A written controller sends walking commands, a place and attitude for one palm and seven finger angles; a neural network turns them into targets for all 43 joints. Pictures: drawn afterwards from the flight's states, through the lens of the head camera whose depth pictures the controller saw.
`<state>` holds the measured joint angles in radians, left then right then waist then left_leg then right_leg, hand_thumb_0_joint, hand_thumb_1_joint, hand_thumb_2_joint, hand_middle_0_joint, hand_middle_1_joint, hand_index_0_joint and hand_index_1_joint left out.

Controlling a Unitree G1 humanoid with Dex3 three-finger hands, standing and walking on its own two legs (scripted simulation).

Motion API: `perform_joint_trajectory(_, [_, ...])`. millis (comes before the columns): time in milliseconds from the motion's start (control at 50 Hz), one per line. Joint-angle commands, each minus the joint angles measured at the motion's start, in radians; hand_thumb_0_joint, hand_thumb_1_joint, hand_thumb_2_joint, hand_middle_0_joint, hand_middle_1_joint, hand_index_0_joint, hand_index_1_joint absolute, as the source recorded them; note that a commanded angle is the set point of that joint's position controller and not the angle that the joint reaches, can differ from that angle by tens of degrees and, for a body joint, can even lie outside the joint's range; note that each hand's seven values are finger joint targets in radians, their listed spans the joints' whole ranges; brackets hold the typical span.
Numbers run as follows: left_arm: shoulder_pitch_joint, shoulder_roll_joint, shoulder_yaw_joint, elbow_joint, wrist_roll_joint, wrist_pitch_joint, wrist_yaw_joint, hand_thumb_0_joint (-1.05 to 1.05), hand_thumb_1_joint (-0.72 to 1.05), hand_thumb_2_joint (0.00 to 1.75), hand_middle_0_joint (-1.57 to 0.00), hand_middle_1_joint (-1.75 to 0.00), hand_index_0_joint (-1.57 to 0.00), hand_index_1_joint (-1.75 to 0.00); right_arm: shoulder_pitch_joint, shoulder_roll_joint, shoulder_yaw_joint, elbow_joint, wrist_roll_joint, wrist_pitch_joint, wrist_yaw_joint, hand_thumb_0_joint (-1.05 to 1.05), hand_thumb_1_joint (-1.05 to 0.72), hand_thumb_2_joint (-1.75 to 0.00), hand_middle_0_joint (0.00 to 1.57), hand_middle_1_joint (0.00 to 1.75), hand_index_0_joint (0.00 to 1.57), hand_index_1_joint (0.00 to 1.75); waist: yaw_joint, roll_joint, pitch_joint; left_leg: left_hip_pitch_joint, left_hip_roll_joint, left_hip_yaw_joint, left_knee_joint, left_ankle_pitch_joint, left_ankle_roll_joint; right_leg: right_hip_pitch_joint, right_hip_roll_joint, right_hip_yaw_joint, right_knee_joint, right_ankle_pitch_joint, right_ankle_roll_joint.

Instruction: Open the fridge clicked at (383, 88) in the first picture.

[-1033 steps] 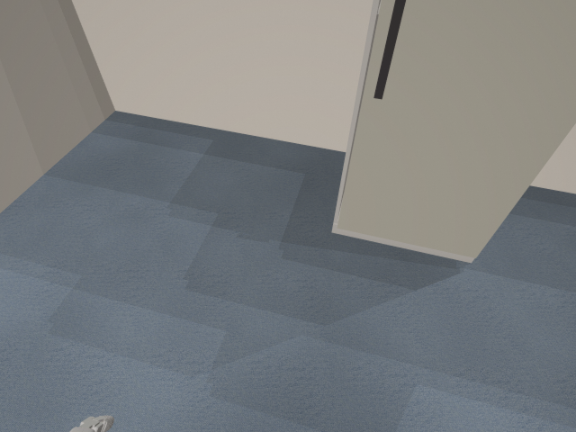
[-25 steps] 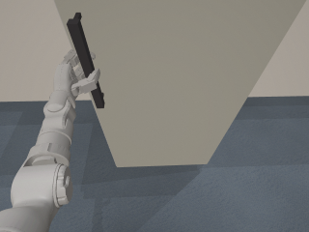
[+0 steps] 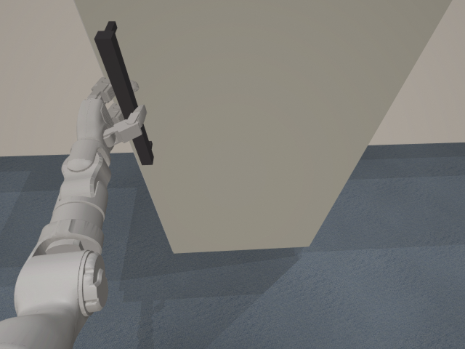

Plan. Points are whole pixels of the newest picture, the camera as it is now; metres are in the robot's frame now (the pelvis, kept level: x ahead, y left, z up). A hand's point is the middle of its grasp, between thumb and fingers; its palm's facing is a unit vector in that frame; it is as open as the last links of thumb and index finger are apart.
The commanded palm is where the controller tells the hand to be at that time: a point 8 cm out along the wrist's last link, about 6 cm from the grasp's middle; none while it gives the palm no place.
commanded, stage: grip the handle and tug to test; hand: left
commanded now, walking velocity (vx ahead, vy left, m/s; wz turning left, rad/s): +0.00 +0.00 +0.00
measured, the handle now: (132, 104) +0.52 +0.17 +0.13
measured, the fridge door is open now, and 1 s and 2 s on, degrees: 0 8 31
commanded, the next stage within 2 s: pull the door a little, standing still in 0.20 s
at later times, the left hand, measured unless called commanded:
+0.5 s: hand (134, 123) +0.46 +0.15 +0.14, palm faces +0.03 -1.00 +0.02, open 6.7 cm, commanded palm +0.41 +0.20 +0.14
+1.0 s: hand (132, 157) +0.39 +0.15 +0.14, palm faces -0.04 -0.98 -0.17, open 7.1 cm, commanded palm +0.36 +0.20 +0.13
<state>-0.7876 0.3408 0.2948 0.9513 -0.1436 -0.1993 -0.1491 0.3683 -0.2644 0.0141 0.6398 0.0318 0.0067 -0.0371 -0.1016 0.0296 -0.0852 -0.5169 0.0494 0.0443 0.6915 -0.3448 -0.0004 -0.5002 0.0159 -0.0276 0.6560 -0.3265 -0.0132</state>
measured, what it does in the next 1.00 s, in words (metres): shifts its weight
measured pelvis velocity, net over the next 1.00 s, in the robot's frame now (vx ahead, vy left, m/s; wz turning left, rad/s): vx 0.10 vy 0.00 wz -0.15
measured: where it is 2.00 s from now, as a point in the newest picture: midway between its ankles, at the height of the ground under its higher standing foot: outside the picture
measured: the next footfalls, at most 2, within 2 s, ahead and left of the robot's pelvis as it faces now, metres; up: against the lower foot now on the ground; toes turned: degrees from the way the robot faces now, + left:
right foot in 1.26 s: +0.18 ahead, -0.04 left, +0.00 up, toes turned -7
left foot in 1.54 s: +0.22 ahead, +0.07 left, +0.00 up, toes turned +15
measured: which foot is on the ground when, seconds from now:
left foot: down 0.00-1.00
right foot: down 0.00-1.00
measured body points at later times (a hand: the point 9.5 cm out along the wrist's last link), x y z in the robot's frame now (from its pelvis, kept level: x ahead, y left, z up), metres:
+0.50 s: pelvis +0.03 +0.00 +0.01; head +0.07 +0.00 +0.45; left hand +0.46 +0.21 +0.14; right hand +0.11 -0.26 -0.11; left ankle -0.01 +0.12 -0.72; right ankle +0.00 -0.11 -0.72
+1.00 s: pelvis +0.10 +0.00 +0.02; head +0.12 -0.02 +0.47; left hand +0.39 +0.20 +0.15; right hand +0.22 -0.25 -0.07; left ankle +0.00 +0.14 -0.70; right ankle +0.00 -0.09 -0.71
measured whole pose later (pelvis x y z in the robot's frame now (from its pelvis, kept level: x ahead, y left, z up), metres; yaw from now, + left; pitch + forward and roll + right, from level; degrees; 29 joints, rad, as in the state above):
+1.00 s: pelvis +0.10 +0.00 +0.02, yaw -8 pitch +6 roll +0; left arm 0.22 0.25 0.18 -0.22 -0.16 -0.02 -0.07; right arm 0.26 -0.24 0.01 0.53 0.02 -0.01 -0.04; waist 0.01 0.04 -0.08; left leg -0.22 0.03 0.04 0.58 -0.30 0.01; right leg -0.23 0.00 -0.05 0.50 -0.30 -0.01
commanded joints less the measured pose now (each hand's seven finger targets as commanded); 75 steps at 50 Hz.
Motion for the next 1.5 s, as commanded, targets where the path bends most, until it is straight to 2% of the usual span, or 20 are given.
perform_joint_trajectory(0, [-0.311, 0.243, 0.063, -0.274, -0.025, -0.066, -0.012, 0.0, 0.9, 0.9, -0.45, -1.4, -0.45, -1.4, 0.031, -0.147, -0.059, -0.12, 0.005, -0.032, -0.006, 0.0, -0.9, -0.9, 0.2, 0.3, 0.2, 0.3, 0.052, -0.036, -0.375, 0.172, -0.048, -0.014, -0.057, 0.34, 0.033, 0.236, 0.016, 0.004, -0.051, 0.459, -0.005])
perform_joint_trajectory(280, [-0.081, 0.192, 0.048, -0.56, -0.04, 0.027, -0.004, 0.0, 0.9, 0.9, -0.45, -1.4, -0.45, -1.4, -0.013, -0.129, -0.067, -0.161, 0.011, -0.017, -0.003, 0.0, -0.9, -0.9, 0.2, 0.3, 0.2, 0.3, 0.095, 0.026, -0.4, 0.271, -0.038, -0.001, -0.069, 0.577, 0.031, 0.318, 0.011, 0.002, -0.051, 0.64, -0.005])
perform_joint_trajectory(320, [-0.227, 0.087, -0.058, -0.533, -0.037, 0.049, 0.008, 0.0, 0.9, 0.9, -0.45, -1.4, -0.45, -1.4, -0.003, -0.123, -0.065, -0.136, 0.012, -0.015, -0.005, 0.0, -0.9, -0.9, 0.2, 0.3, 0.2, 0.3, 0.026, -0.004, -0.337, 0.293, -0.033, -0.01, -0.057, 0.567, 0.032, 0.247, 0.014, -0.009, -0.068, 0.612, 0.002])
perform_joint_trajectory(340, [-0.269, 0.148, -0.008, -0.502, -0.029, 0.054, 0.023, 0.0, 0.9, 0.9, -0.45, -1.4, -0.45, -1.4, 0.007, -0.132, -0.072, -0.118, 0.008, -0.014, -0.008, 0.0, -0.9, -0.9, 0.2, 0.3, 0.2, 0.3, 0.027, -0.016, -0.336, 0.286, -0.033, -0.014, -0.056, 0.541, 0.032, 0.229, 0.017, -0.005, -0.071, 0.602, 0.004])
perform_joint_trajectory(460, [-0.125, 0.096, -0.034, -0.569, -0.019, 0.048, 0.026, 0.0, 0.9, 0.9, -0.45, -1.4, -0.45, -1.4, -0.005, -0.118, -0.07, -0.131, 0.0, -0.016, 0.007, 0.0, -0.9, -0.9, 0.2, 0.3, 0.2, 0.3, 0.072, 0.03, -0.417, 0.344, -0.032, -0.022, -0.052, 0.692, 0.027, 0.279, 0.009, -0.01, -0.052, 0.665, -0.003])
perform_joint_trajectory(700, [0.348, 0.06, -0.027, -0.935, -0.062, 0.083, 0.0, 0.0, 0.9, 0.9, -0.45, -1.4, -0.45, -1.4, -0.114, -0.096, -0.059, -0.225, 0.01, -0.036, 0.029, 0.0, -0.9, -0.9, 0.2, 0.3, 0.2, 0.3, 0.149, 0.008, -0.387, 0.353, -0.025, 0.001, -0.108, 0.736, 0.026, 0.421, 0.001, -0.012, -0.069, 0.757, -0.006])
perform_joint_trajectory(880, [0.999, 0.007, -0.019, -1.467, -0.111, 0.179, 0.017, 0.0, 0.9, 0.9, -0.45, -1.4, -0.45, -1.4, -0.217, -0.066, -0.045, -0.304, 0.008, -0.058, 0.033, 0.0, -0.9, -0.9, 0.2, 0.3, 0.2, 0.3, 0.179, 0.006, -0.271, 0.334, -0.025, 0.002, -0.15, 0.732, 0.017, 0.486, -0.02, -0.043, -0.092, 0.825, -0.006])
perform_joint_trajectory(900, [1.002, 0.028, 0.001, -1.524, -0.112, 0.192, 0.029, 0.0, 0.9, 0.9, -0.45, -1.4, -0.45, -1.4, -0.222, -0.068, -0.044, -0.298, 0.009, -0.062, 0.029, 0.0, -0.9, -0.9, 0.2, 0.3, 0.2, 0.3, 0.173, 0.013, -0.247, 0.34, -0.023, 0.0, -0.151, 0.725, 0.015, 0.471, -0.02, -0.043, -0.1, 0.819, -0.007])
perform_joint_trajectory(920, [0.489, 0.324, 0.123, -1.451, 0.057, 0.101, 0.152, 0.0, 0.9, 0.9, -0.45, -1.4, -0.45, -1.4, -0.168, -0.098, -0.023, -0.261, -0.001, -0.07, -0.015, 0.0, -0.9, -0.9, 0.2, 0.3, 0.2, 0.3, 0.073, 0.043, -0.088, 0.32, -0.037, -0.011, -0.118, 0.645, 0.026, 0.38, -0.07, 0.021, -0.16, 0.827, 0.005])
perform_joint_trajectory(960, [0.883, 0.031, -0.059, -1.281, 0.066, 0.098, 0.19, 0.0, 0.9, 0.9, -0.45, -1.4, -0.45, -1.4, -0.209, -0.089, -0.041, -0.235, -0.032, -0.062, -0.032, 0.0, -0.9, -0.9, 0.2, 0.3, 0.2, 0.3, 0.1, -0.045, -0.14, 0.303, -0.032, -0.025, -0.094, 0.687, 0.022, 0.463, -0.088, -0.016, -0.108, 0.947, 0.003])
perform_joint_trajectory(1000, [0.935, 0.013, -0.105, -1.373, 0.071, 0.09, 0.201, 0.0, 0.9, 0.9, -0.45, -1.4, -0.45, -1.4, -0.22, -0.091, -0.041, -0.253, -0.033, -0.043, -0.039, 0.0, -0.9, -0.9, 0.2, 0.3, 0.2, 0.3, 0.102, -0.033, -0.145, 0.265, -0.039, -0.02, -0.116, 0.754, 0.015, 0.52, -0.075, -0.041, -0.054, 1.001, 0.01])
perform_joint_trajectory(1040, [0.973, -0.008, -0.131, -1.439, 0.069, 0.092, 0.215, 0.0, 0.9, 0.9, -0.45, -1.4, -0.45, -1.4, -0.221, -0.088, -0.043, -0.258, -0.035, -0.033, -0.046, 0.0, -0.9, -0.9, 0.2, 0.3, 0.2, 0.3, 0.087, 0.03, -0.136, 0.373, -0.016, -0.045, -0.2, 1.008, 0.015, 0.435, -0.03, -0.081, 0.011, 0.878, 0.03])
perform_joint_trajectory(1100, [0.995, -0.057, -0.191, -1.551, 0.099, 0.105, 0.232, 0.0, 0.9, 0.9, -0.45, -1.4, -0.45, -1.4, -0.214, -0.069, -0.05, -0.257, -0.074, -0.029, -0.012, 0.0, -0.9, -0.9, 0.2, 0.3, 0.2, 0.3, 0.05, 0.275, -0.063, 0.856, 0.102, -0.231, -0.218, 1.6, 0.025, -0.105, 0.08, -0.094, 0.089, -0.053, 0.032])
perform_joint_trajectory(1180, [1.094, -0.054, -0.184, -1.58, 0.103, 0.124, 0.248, 0.0, 0.9, 0.9, -0.45, -1.4, -0.45, -1.4, -0.224, -0.031, -0.044, -0.274, -0.055, -0.031, 0.003, 0.0, -0.9, -0.9, 0.2, 0.3, 0.2, 0.3, 0.064, 0.146, -0.088, 0.774, 0.047, -0.177, -0.071, 1.374, -0.005, 0.091, 0.072, -0.111, -0.279, 0.245, 0.007])
perform_joint_trajectory(1220, [1.148, 0.005, -0.129, -1.649, 0.093, 0.105, 0.249, 0.0, 0.9, 0.9, -0.45, -1.4, -0.45, -1.4, -0.289, -0.029, -0.029, -0.308, -0.04, -0.037, -0.021, 0.0, -0.9, -0.9, 0.2, 0.3, 0.2, 0.3, 0.124, 0.021, -0.108, 0.227, -0.031, -0.14, 0.029, 0.684, -0.037, 0.625, -0.054, -0.011, -0.314, 0.909, -0.062])
perform_joint_trajectory(1260, [1.277, -0.029, -0.116, -1.478, 0.075, 0.11, 0.259, 0.0, 0.9, 0.9, -0.45, -1.4, -0.45, -1.4, -0.291, -0.001, -0.015, -0.319, -0.034, -0.088, -0.059, 0.0, -0.9, -0.9, 0.2, 0.3, 0.2, 0.3, 0.174, -0.21, -0.064, -0.14, -0.167, -0.066, 0.317, -0.169, -0.022, 0.781, -0.302, 0.093, -0.186, 1.438, -0.133])
perform_joint_trajectory(1380, [1.11, -0.081, -0.18, -1.549, 0.121, 0.061, 0.229, 0.0, 0.9, 0.9, -0.45, -1.4, -0.45, -1.4, -0.255, 0.006, -0.025, -0.243, -0.047, -0.063, -0.061, 0.0, -0.9, -0.9, 0.2, 0.3, 0.2, 0.3, 0.092, -0.191, -0.122, 0.125, -0.054, 0.069, 0.388, -0.037, -0.029, 0.326, -0.233, -0.112, -0.273, 0.759, 0.12])
perform_joint_trajectory(1420, [1.064, -0.069, -0.2, -1.584, 0.126, 0.078, 0.229, 0.0, 0.9, 0.9, -0.45, -1.4, -0.45, -1.4, -0.277, 0.002, -0.037, -0.224, -0.041, -0.069, -0.074, 0.0, -0.9, -0.9, 0.2, 0.3, 0.2, 0.3, 0.08, -0.266, -0.053, 0.28, -0.04, 0.149, 0.197, -0.025, -0.022, 0.18, -0.188, -0.188, -0.317, 0.61, 0.113])
perform_joint_trajectory(1460, [1.052, -0.089, -0.23, -1.623, 0.134, 0.077, 0.23, 0.0, 0.9, 0.9, -0.45, -1.4, -0.45, -1.4, -0.242, -0.001, -0.032, -0.205, -0.048, -0.095, -0.079, 0.0, -0.9, -0.9, 0.2, 0.3, 0.2, 0.3, 0.041, -0.11, -0.022, 0.473, -0.013, 0.137, -0.104, 0.121, 0.004, 0.027, -0.12, -0.217, -0.196, 0.451, 0.125])
perform_joint_trajectory(1480, [1.049, -0.089, -0.243, -1.644, 0.134, 0.062, 0.236, 0.0, 0.9, 0.9, -0.45, -1.4, -0.45, -1.4, -0.191, -0.021, -0.036, -0.19, -0.047, -0.115, -0.081, 0.0, -0.9, -0.9, 0.2, 0.3, 0.2, 0.3, 0.004, 0.078, -0.048, 0.622, 0.086, -0.016, -0.374, 0.258, 0.052, -0.074, -0.052, -0.199, 0.108, 0.303, 0.197])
